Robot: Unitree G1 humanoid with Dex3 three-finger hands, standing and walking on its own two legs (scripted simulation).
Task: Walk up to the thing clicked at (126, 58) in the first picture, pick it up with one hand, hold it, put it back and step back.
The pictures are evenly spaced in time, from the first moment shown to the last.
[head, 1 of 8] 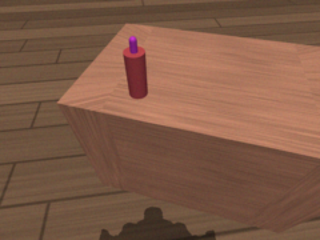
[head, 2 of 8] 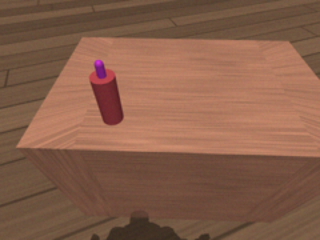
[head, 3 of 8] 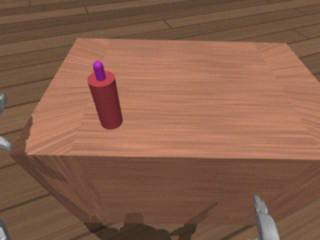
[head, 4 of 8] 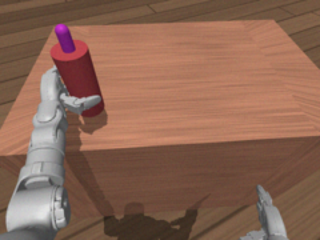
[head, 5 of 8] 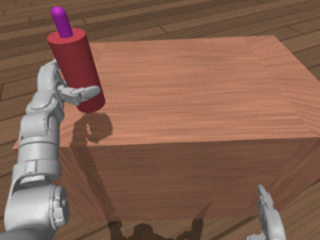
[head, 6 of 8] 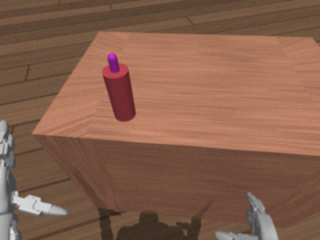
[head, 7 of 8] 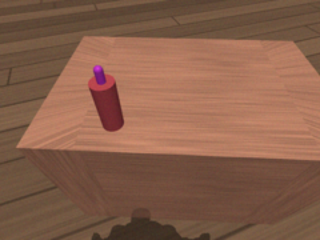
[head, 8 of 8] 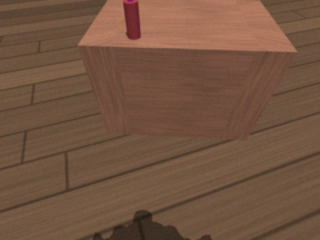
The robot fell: no
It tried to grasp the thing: yes
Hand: left
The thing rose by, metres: 0.24
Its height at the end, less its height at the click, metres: +0.00
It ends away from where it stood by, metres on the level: 0.02
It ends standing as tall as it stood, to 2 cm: yes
